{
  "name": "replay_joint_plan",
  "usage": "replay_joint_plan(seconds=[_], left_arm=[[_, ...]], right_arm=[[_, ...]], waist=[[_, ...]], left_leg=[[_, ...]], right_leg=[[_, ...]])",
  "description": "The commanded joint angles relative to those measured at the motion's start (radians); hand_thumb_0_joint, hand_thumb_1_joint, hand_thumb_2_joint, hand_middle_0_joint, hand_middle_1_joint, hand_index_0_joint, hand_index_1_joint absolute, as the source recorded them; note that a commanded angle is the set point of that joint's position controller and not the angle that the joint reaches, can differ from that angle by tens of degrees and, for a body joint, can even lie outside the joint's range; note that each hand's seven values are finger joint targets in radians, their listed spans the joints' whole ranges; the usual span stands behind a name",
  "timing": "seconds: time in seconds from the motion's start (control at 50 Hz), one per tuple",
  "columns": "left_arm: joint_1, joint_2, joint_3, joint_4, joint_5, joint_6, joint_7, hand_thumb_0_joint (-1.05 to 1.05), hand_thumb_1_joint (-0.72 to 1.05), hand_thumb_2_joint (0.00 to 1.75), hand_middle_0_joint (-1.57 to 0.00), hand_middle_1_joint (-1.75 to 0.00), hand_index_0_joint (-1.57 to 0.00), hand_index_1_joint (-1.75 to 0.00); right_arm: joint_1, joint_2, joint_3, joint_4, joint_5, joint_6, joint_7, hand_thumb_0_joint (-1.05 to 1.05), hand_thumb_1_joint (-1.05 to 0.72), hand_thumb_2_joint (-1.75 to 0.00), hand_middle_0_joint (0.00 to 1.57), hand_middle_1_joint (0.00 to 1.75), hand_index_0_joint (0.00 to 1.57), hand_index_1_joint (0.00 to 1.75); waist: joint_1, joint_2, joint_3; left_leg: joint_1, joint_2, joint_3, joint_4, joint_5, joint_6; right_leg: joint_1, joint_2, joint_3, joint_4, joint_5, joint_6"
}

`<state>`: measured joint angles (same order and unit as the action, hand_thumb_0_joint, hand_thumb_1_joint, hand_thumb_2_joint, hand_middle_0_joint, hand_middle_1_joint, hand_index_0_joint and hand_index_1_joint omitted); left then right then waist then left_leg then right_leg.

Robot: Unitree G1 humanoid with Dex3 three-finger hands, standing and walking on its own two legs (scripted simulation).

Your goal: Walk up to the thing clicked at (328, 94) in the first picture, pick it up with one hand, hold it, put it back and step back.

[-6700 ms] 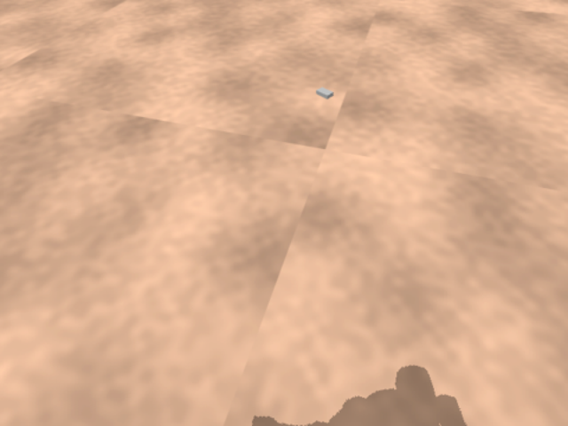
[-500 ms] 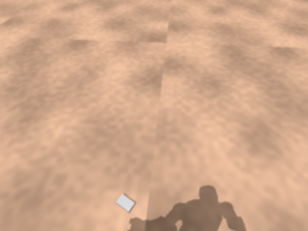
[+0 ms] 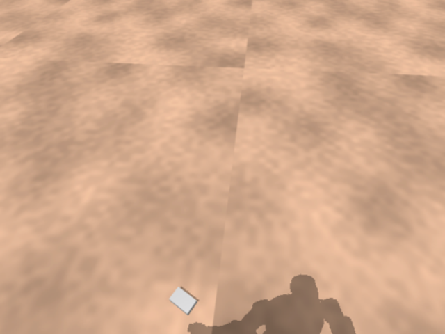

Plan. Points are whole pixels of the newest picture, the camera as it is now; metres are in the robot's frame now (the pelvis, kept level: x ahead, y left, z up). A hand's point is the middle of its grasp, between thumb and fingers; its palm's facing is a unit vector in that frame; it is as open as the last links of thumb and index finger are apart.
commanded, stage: stand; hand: left
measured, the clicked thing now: (183, 300) +0.43 +0.20 -0.77
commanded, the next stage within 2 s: none
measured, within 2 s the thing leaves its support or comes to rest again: neither
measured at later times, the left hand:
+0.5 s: hand out of the picture +0.11 +0.24 -0.16, palm faces -0.02 -0.94 -0.34, open 7.4 cm
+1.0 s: hand out of the picture +0.10 +0.25 -0.16, palm faces -0.02 -0.94 -0.34, open 7.4 cm
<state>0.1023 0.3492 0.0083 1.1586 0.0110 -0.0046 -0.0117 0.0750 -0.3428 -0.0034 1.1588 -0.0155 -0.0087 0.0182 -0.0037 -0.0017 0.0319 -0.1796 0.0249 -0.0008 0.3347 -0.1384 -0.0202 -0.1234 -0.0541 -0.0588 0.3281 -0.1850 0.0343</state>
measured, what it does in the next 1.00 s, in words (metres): stands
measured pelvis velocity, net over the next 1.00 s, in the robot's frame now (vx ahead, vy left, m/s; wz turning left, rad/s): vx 0.02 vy -0.01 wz -0.01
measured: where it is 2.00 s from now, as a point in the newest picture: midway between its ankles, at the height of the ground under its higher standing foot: outside the picture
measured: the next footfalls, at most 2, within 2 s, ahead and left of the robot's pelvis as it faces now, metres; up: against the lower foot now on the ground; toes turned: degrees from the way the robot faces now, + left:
none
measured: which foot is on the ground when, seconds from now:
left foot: down 0.00-1.00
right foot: down 0.00-1.00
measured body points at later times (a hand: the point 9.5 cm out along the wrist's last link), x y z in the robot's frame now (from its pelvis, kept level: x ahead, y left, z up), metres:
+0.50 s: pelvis +0.02 -0.01 +0.00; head +0.04 -0.01 +0.45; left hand +0.11 +0.29 -0.13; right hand +0.11 -0.31 -0.13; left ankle +0.03 +0.13 -0.75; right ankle -0.01 -0.14 -0.75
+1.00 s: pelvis +0.02 -0.01 +0.00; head +0.04 -0.01 +0.45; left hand +0.10 +0.29 -0.13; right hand +0.10 -0.31 -0.13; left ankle +0.03 +0.13 -0.75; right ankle -0.01 -0.14 -0.75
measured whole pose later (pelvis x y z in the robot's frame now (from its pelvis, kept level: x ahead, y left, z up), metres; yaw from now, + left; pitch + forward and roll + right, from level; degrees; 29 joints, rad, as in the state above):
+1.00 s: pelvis +0.02 -0.01 +0.00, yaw +0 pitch -1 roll +0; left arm 0.10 0.35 0.01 1.14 0.01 0.00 -0.01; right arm 0.08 -0.35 0.00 1.15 -0.01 -0.01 0.01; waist 0.00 0.00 0.05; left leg -0.12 0.04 0.00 0.31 -0.16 -0.03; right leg -0.06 -0.04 -0.06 0.29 -0.20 0.03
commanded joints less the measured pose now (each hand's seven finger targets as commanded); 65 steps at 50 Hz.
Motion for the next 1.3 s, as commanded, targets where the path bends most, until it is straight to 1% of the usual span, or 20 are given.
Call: replay_joint_plan(seconds=[0.0,0.04,0.06,0.1,0.2,0.24,0.28,0.32,0.38,0.44,0.54,0.6,0.72,0.76,0.88,0.9,0.98,1.14,1.24,1.28], left_arm=[[-0.043,0.211,0.037,-0.061,0.002,-0.027,0.012,0.00,0.90,0.90,-0.20,-0.30,-0.20,-0.30],[-0.034,0.209,0.036,-0.060,0.001,-0.029,0.013,0.00,0.90,0.90,-0.20,-0.30,-0.20,-0.30],[-0.035,0.217,0.037,-0.062,0.001,-0.030,0.015,0.00,0.90,0.90,-0.20,-0.30,-0.20,-0.30],[-0.039,0.213,0.035,-0.061,0.000,-0.031,0.016,0.00,0.90,0.90,-0.20,-0.30,-0.20,-0.30],[-0.038,0.213,0.036,-0.062,-0.002,-0.025,0.016,0.00,0.90,0.90,-0.20,-0.30,-0.20,-0.30],[-0.031,0.212,0.034,-0.062,-0.002,-0.028,0.017,0.00,0.90,0.90,-0.20,-0.30,-0.20,-0.30],[-0.039,0.214,0.036,-0.065,-0.002,-0.029,0.018,0.00,0.90,0.90,-0.20,-0.30,-0.20,-0.30],[-0.043,0.219,0.039,-0.064,-0.003,-0.028,0.019,0.00,0.90,0.90,-0.20,-0.30,-0.20,-0.30],[-0.043,0.215,0.039,-0.063,-0.002,-0.025,0.020,0.00,0.90,0.90,-0.20,-0.30,-0.20,-0.30],[-0.046,0.215,0.042,-0.066,-0.001,-0.023,0.020,0.00,0.90,0.90,-0.20,-0.30,-0.20,-0.30],[-0.039,0.210,0.041,-0.069,-0.001,-0.024,0.019,0.00,0.90,0.90,-0.20,-0.30,-0.20,-0.30],[-0.049,0.215,0.042,-0.071,-0.002,-0.023,0.020,0.00,0.90,0.90,-0.20,-0.30,-0.20,-0.30],[-0.045,0.219,0.043,-0.076,0.001,-0.024,0.020,0.00,0.90,0.90,-0.20,-0.30,-0.20,-0.30],[-0.053,0.218,0.043,-0.076,-0.001,-0.023,0.020,0.00,0.90,0.90,-0.20,-0.30,-0.20,-0.30],[-0.034,0.214,0.040,-0.073,0.001,-0.022,0.018,0.00,0.90,0.90,-0.20,-0.30,-0.20,-0.30],[-0.042,0.222,0.044,-0.075,0.000,-0.022,0.019,0.00,0.90,0.90,-0.20,-0.30,-0.20,-0.30],[-0.028,0.215,0.042,-0.076,0.001,-0.022,0.018,0.00,0.90,0.90,-0.20,-0.30,-0.20,-0.30],[-0.023,0.214,0.039,-0.078,0.000,-0.023,0.020,0.00,0.90,0.90,-0.20,-0.30,-0.20,-0.30],[-0.022,0.219,0.039,-0.079,-0.001,-0.023,0.018,0.00,0.90,0.90,-0.20,-0.30,-0.20,-0.30],[-0.019,0.221,0.040,-0.079,0.001,-0.021,0.019,0.00,0.90,0.90,-0.20,-0.30,-0.20,-0.30]], right_arm=[[-0.048,-0.221,-0.037,-0.064,0.006,-0.023,-0.018,0.00,-0.90,-0.90,0.20,0.30,0.20,0.30],[-0.049,-0.226,-0.036,-0.064,0.006,-0.026,-0.019,0.00,-0.90,-0.90,0.20,0.30,0.20,0.30],[-0.055,-0.218,-0.036,-0.067,0.005,-0.026,-0.018,0.00,-0.90,-0.90,0.20,0.30,0.20,0.30],[-0.041,-0.223,-0.035,-0.063,0.010,-0.025,-0.021,0.00,-0.90,-0.90,0.20,0.30,0.20,0.30],[-0.048,-0.223,-0.034,-0.061,0.008,-0.022,-0.024,0.00,-0.90,-0.90,0.20,0.30,0.20,0.30],[-0.053,-0.221,-0.034,-0.062,0.009,-0.021,-0.022,0.00,-0.90,-0.90,0.20,0.30,0.20,0.30],[-0.046,-0.224,-0.035,-0.061,0.008,-0.020,-0.024,0.00,-0.90,-0.90,0.20,0.30,0.20,0.30],[-0.037,-0.219,-0.032,-0.059,0.009,-0.020,-0.025,0.00,-0.90,-0.90,0.20,0.30,0.20,0.30],[-0.048,-0.220,-0.032,-0.062,0.010,-0.018,-0.026,0.00,-0.90,-0.90,0.20,0.30,0.20,0.30],[-0.044,-0.223,-0.032,-0.065,0.008,-0.019,-0.027,0.00,-0.90,-0.90,0.20,0.30,0.20,0.30],[-0.054,-0.223,-0.033,-0.073,0.008,-0.023,-0.029,0.00,-0.90,-0.90,0.20,0.30,0.20,0.30],[-0.049,-0.217,-0.031,-0.073,0.008,-0.021,-0.027,0.00,-0.90,-0.90,0.20,0.30,0.20,0.30],[-0.049,-0.220,-0.035,-0.078,0.010,-0.019,-0.028,0.00,-0.90,-0.90,0.20,0.30,0.20,0.30],[-0.040,-0.217,-0.032,-0.077,0.009,-0.020,-0.028,0.00,-0.90,-0.90,0.20,0.30,0.20,0.30],[-0.046,-0.223,-0.032,-0.077,0.009,-0.018,-0.026,0.00,-0.90,-0.90,0.20,0.30,0.20,0.30],[-0.035,-0.215,-0.031,-0.076,0.008,-0.019,-0.026,0.00,-0.90,-0.90,0.20,0.30,0.20,0.30],[-0.034,-0.222,-0.031,-0.076,0.008,-0.023,-0.028,0.00,-0.90,-0.90,0.20,0.30,0.20,0.30],[-0.031,-0.224,-0.032,-0.079,0.008,-0.020,-0.028,0.00,-0.90,-0.90,0.20,0.30,0.20,0.30],[-0.023,-0.221,-0.031,-0.079,0.006,-0.019,-0.027,0.00,-0.90,-0.90,0.20,0.30,0.20,0.30],[-0.022,-0.221,-0.031,-0.079,0.007,-0.020,-0.027,0.00,-0.90,-0.90,0.20,0.30,0.20,0.30]], waist=[[-0.002,0.016,-0.060],[0.003,0.027,-0.080],[0.004,0.003,-0.094],[-0.001,-0.002,-0.105],[0.003,0.013,-0.091],[0.004,0.002,-0.094],[0.001,-0.005,-0.110],[-0.002,0.007,-0.104],[0.002,0.001,-0.088],[0.004,0.010,-0.085],[0.008,0.013,-0.099],[0.005,-0.004,-0.078],[0.004,-0.002,-0.094],[-0.001,0.006,-0.078],[0.006,0.015,-0.072],[0.001,0.000,-0.072],[0.006,0.014,-0.083],[0.006,0.001,-0.077],[0.005,0.007,-0.062],[0.006,0.009,-0.074]], left_leg=[[0.025,0.107,-0.102,-0.062,0.020,0.027],[0.040,0.110,-0.099,-0.054,0.084,0.029],[0.061,0.115,-0.096,-0.041,0.136,0.030],[0.073,0.118,-0.089,-0.028,0.192,0.033],[0.067,0.115,-0.084,-0.036,0.180,0.026],[0.082,0.116,-0.084,-0.027,0.198,0.026],[0.086,0.117,-0.076,-0.017,0.231,0.028],[0.077,0.118,-0.076,-0.025,0.248,0.026],[0.073,0.116,-0.076,-0.033,0.208,0.026],[0.069,0.115,-0.075,-0.040,0.208,0.024],[0.098,0.121,-0.073,-0.029,0.274,0.023],[0.089,0.121,-0.079,-0.043,0.218,0.023],[0.101,0.122,-0.071,-0.031,0.229,0.027],[0.085,0.116,-0.069,-0.043,0.204,0.021],[0.088,0.114,-0.071,-0.046,0.157,0.026],[0.084,0.116,-0.075,-0.052,0.173,0.023],[0.094,0.120,-0.073,-0.046,0.207,0.026],[0.110,0.118,-0.071,-0.037,0.197,0.030],[0.086,0.114,-0.070,-0.047,0.153,0.029],[0.094,0.119,-0.073,-0.048,0.189,0.029]], right_leg=[[-0.010,-0.097,0.096,-0.069,0.020,-0.039],[0.012,-0.098,0.092,-0.062,0.066,-0.038],[0.012,-0.099,0.086,-0.058,0.085,-0.037],[0.033,-0.102,0.086,-0.059,0.143,-0.035],[0.040,-0.099,0.083,-0.057,0.129,-0.039],[0.036,-0.099,0.080,-0.061,0.148,-0.036],[0.056,-0.105,0.084,-0.059,0.204,-0.037],[0.076,-0.105,0.085,-0.054,0.217,-0.037],[0.064,-0.101,0.080,-0.066,0.174,-0.035],[0.072,-0.101,0.081,-0.068,0.171,-0.038],[0.076,-0.103,0.078,-0.058,0.230,-0.038],[0.063,-0.098,0.074,-0.065,0.169,-0.035],[0.076,-0.104,0.080,-0.067,0.204,-0.041],[0.068,-0.101,0.080,-0.072,0.177,-0.041],[0.057,-0.101,0.085,-0.082,0.139,-0.040],[0.062,-0.099,0.083,-0.073,0.143,-0.042],[0.071,-0.102,0.086,-0.071,0.175,-0.041],[0.050,-0.101,0.086,-0.075,0.168,-0.042],[0.052,-0.102,0.089,-0.081,0.131,-0.043],[0.061,-0.101,0.085,-0.070,0.155,-0.044]])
